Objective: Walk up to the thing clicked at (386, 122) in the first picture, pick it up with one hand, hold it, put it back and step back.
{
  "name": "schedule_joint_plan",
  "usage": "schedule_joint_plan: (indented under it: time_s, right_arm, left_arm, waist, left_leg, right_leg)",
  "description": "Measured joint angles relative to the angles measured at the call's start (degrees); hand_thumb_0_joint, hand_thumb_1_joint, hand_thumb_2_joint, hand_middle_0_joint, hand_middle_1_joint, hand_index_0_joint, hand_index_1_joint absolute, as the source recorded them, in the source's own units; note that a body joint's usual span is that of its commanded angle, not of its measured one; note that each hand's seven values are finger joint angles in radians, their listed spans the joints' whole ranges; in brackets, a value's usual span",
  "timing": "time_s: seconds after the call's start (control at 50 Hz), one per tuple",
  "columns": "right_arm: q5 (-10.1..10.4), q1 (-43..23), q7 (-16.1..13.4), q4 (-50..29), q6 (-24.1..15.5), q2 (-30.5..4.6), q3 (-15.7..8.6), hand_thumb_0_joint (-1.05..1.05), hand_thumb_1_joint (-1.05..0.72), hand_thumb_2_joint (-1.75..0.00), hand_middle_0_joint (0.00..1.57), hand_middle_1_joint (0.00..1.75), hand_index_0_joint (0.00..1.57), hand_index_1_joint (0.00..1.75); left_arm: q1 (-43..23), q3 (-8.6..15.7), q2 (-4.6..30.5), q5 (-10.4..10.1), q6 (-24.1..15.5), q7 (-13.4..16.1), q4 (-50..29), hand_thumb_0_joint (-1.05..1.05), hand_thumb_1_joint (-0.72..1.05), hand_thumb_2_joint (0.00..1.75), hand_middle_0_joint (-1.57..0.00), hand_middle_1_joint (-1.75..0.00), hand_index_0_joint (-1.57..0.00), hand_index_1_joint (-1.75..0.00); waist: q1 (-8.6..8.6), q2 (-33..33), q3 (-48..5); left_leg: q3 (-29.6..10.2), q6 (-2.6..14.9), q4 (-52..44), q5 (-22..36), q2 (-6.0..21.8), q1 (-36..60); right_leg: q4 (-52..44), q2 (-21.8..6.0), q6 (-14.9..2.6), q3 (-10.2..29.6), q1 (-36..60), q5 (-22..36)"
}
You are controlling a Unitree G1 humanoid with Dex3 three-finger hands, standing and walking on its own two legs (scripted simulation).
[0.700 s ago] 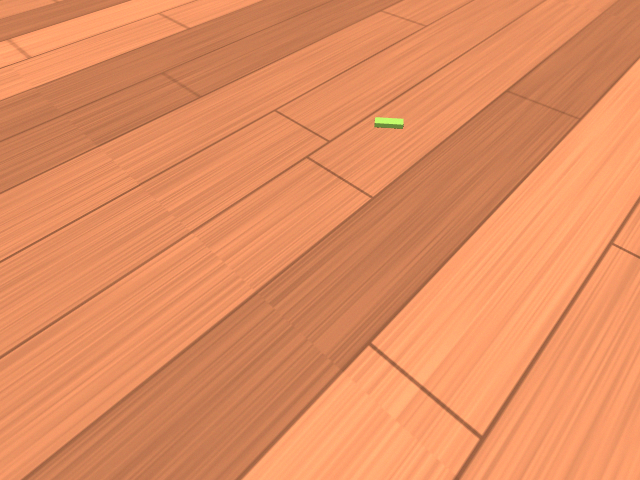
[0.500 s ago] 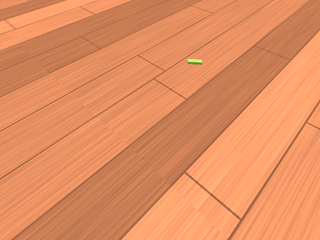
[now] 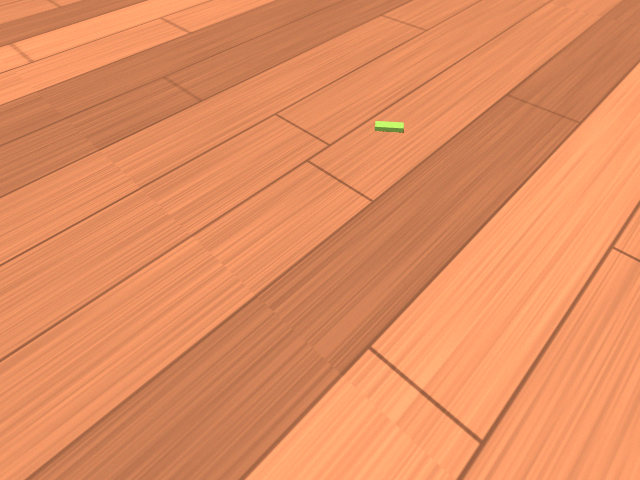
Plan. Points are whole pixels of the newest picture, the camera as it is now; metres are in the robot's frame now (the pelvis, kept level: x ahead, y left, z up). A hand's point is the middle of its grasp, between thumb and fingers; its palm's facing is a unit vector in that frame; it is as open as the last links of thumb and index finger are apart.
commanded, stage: stand
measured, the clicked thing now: (389, 126) +1.90 -0.30 -0.77
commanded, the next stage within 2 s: walk up in 0.42 s
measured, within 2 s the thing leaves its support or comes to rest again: neither
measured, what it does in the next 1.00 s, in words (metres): walks ahead: left foot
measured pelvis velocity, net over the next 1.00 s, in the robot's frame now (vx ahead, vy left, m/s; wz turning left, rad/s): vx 0.16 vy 0.07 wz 0.08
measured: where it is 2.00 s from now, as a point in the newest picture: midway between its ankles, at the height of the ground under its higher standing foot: (314, 350)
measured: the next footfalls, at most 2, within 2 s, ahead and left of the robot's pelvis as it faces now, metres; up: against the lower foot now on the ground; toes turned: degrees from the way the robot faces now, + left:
left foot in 0.76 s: +0.20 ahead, +0.19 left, +0.00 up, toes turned +8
right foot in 1.24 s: +0.45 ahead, -0.07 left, +0.00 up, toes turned +1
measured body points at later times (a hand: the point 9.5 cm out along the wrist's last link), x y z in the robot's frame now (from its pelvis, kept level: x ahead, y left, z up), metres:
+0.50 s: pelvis +0.01 +0.00 +0.00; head +0.01 +0.00 +0.45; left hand +0.07 +0.31 -0.13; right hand +0.07 -0.30 -0.13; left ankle -0.01 +0.12 -0.74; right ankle -0.02 -0.12 -0.74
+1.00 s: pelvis +0.16 +0.07 -0.01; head +0.16 +0.10 +0.44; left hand +0.19 +0.40 -0.14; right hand +0.25 -0.24 -0.10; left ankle +0.16 +0.18 -0.75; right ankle +0.21 -0.08 -0.69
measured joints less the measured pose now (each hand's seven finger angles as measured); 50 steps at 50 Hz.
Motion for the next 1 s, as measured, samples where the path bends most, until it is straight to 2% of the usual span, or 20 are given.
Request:
schedule_joint_plan:
  time_s: [0.42,0.5,0.54,0.58,0.64,0.7,0.74,0.78,0.8,0.82,0.84,0.88,0.92,1.0]
  right_arm:
    - [-0.13,0.55,0.07,0.45,-0.01,0.01,0.01,0.01,-0.91,-0.90,0.21,0.30,0.21,0.30]
    - [-0.92,3.74,2.18,-2.42,-0.37,-0.49,-2.13,0.01,-0.90,-0.90,0.21,0.30,0.21,0.30]
    - [-1.18,5.25,2.80,-3.63,-0.39,-1.19,-2.92,0.01,-0.90,-0.90,0.21,0.30,0.21,0.30]
    - [-1.37,6.18,2.95,-4.15,0.01,-2.07,-3.58,0.01,-0.90,-0.90,0.21,0.30,0.21,0.30]
    - [-1.46,6.81,3.21,-4.59,0.27,-3.57,-4.17,0.01,-0.91,-0.90,0.21,0.30,0.21,0.30]
    - [-1.25,6.59,4.08,-6.14,-0.56,-4.31,-4.65,0.01,-0.91,-0.90,0.20,0.30,0.21,0.30]
    - [-1.15,6.18,4.64,-7.52,-1.13,-4.54,-5.06,0.01,-0.91,-0.90,0.20,0.30,0.21,0.30]
    - [-1.18,5.81,4.83,-8.98,-1.93,-4.80,-5.67,0.01,-0.91,-0.90,0.20,0.30,0.21,0.30]
    - [-1.41,5.36,4.64,-9.64,-2.40,-4.72,-6.07,0.01,-0.91,-0.90,0.20,0.30,0.21,0.30]
    - [-1.61,5.16,4.34,-10.50,-2.91,-4.65,-6.32,0.01,-0.91,-0.90,0.20,0.30,0.21,0.30]
    - [-1.29,5.32,4.14,-11.31,-3.30,-4.47,-6.35,0.01,-0.91,-0.90,0.20,0.30,0.21,0.30]
    - [-0.61,6.13,3.74,-12.21,-3.42,-3.65,-5.74,0.01,-0.91,-0.90,0.20,0.30,0.21,0.30]
    - [-0.24,7.35,3.32,-12.64,-3.38,-2.86,-4.82,0.01,-0.91,-0.90,0.21,0.30,0.21,0.30]
    - [-0.16,9.88,3.19,-13.08,-3.71,-1.99,-3.69,0.01,-0.90,-0.90,0.21,0.30,0.21,0.30]
  left_arm:
    - [0.33,-0.05,0.10,0.04,0.14,-0.10,0.15,0.00,0.90,0.90,-0.21,-0.30,-0.20,-0.30]
    - [2.62,2.03,1.00,1.05,-0.75,-2.19,-2.60,0.01,0.90,0.90,-0.21,-0.30,-0.20,-0.30]
    - [4.07,2.94,1.89,1.31,-1.63,-2.61,-4.18,0.01,0.90,0.90,-0.21,-0.30,-0.20,-0.30]
    - [5.46,3.67,2.58,1.65,-2.61,-2.72,-5.34,0.00,0.90,0.90,-0.21,-0.30,-0.20,-0.30]
    - [7.89,4.22,2.93,1.86,-3.11,-2.68,-6.59,0.00,0.90,0.90,-0.21,-0.30,-0.20,-0.30]
    - [10.15,4.42,4.23,1.81,-2.93,-2.73,-7.23,0.00,0.90,0.90,-0.21,-0.30,-0.20,-0.30]
    - [11.15,4.53,5.43,1.74,-2.62,-2.84,-7.50,0.01,0.90,0.90,-0.21,-0.30,-0.20,-0.30]
    - [11.81,4.63,6.49,1.41,-2.13,-2.94,-7.63,0.01,0.90,0.90,-0.21,-0.30,-0.20,-0.30]
    - [12.03,4.71,6.80,1.18,-1.78,-2.85,-7.59,0.01,0.90,0.90,-0.21,-0.30,-0.20,-0.30]
    - [11.97,4.73,6.68,0.91,-1.29,-2.67,-7.40,0.01,0.90,0.90,-0.21,-0.30,-0.20,-0.30]
    - [11.65,4.49,6.47,0.77,-0.78,-2.48,-7.24,0.01,0.90,0.90,-0.21,-0.30,-0.20,-0.30]
    - [10.95,3.60,6.47,0.31,-0.44,-2.35,-7.52,0.01,0.90,0.90,-0.20,-0.30,-0.20,-0.30]
    - [10.38,3.06,6.46,-0.11,-0.97,-2.60,-8.31,0.01,0.90,0.90,-0.20,-0.30,-0.20,-0.30]
    - [9.50,2.91,6.10,0.11,-1.53,-3.84,-10.23,0.01,0.91,0.90,-0.20,-0.30,-0.20,-0.30]
  waist:
    - [-0.03,-0.15,-0.32]
    - [0.08,-0.17,-1.59]
    - [0.43,0.04,-2.02]
    - [0.67,0.55,-1.97]
    - [1.71,1.75,-1.34]
    - [2.35,1.35,-0.18]
    - [2.50,0.51,0.70]
    - [2.38,-0.78,1.57]
    - [2.38,-2.00,2.14]
    - [2.01,-2.39,2.41]
    - [1.32,-2.29,2.43]
    - [0.70,-2.80,2.09]
    - [0.47,-3.46,1.57]
    - [0.02,-3.97,0.87]
  left_leg:
    - [-0.09,0.16,-0.66,0.39,-0.31,-0.05]
    - [-0.97,2.51,6.28,-8.09,-0.78,-3.13]
    - [-1.56,2.94,10.47,-10.01,-0.74,-5.01]
    - [-1.77,2.90,17.62,-12.84,-0.60,-8.07]
    - [-1.41,2.20,26.27,-14.03,0.38,-13.14]
    - [-0.68,1.66,23.79,-12.77,2.23,-16.06]
    - [-0.30,1.66,19.33,-8.82,3.22,-16.68]
    - [1.07,1.18,16.09,-0.75,2.96,-15.71]
    - [2.25,1.04,17.17,0.11,1.97,-15.28]
    - [2.80,1.15,18.81,-1.64,1.44,-15.24]
    - [2.70,1.44,19.49,-3.20,1.18,-14.89]
    - [3.01,2.05,17.68,-4.29,0.69,-12.48]
    - [3.50,2.16,14.29,-4.03,0.25,-9.31]
    - [4.27,2.51,7.97,-3.72,-0.55,-3.25]
  right_leg:
    - [-0.33,-0.32,0.16,-0.09,-0.13,0.16]
    - [7.95,-0.35,-2.16,-0.68,-3.39,-11.38]
    - [10.27,-0.05,-2.73,-0.95,-4.33,-11.20]
    - [9.90,0.09,-2.19,-1.95,-3.58,-6.92]
    - [7.47,0.20,-1.76,-3.28,-0.05,-8.06]
    - [4.78,-0.69,-0.92,-3.94,3.65,-8.62]
    - [5.29,-1.72,0.30,-4.35,5.18,-10.16]
    - [9.90,-3.56,0.80,-4.32,5.10,-13.90]
    - [15.49,-5.23,-0.16,-3.61,3.38,-15.80]
    - [23.30,-5.00,-1.24,-1.35,0.33,-17.33]
    - [31.10,-3.43,-2.15,0.90,-3.02,-18.49]
    - [41.91,-1.35,-3.35,3.24,-9.42,-16.21]
    - [44.32,-1.30,-3.48,3.27,-14.51,-12.52]
    - [37.53,-3.55,-1.67,1.72,-21.08,-7.04]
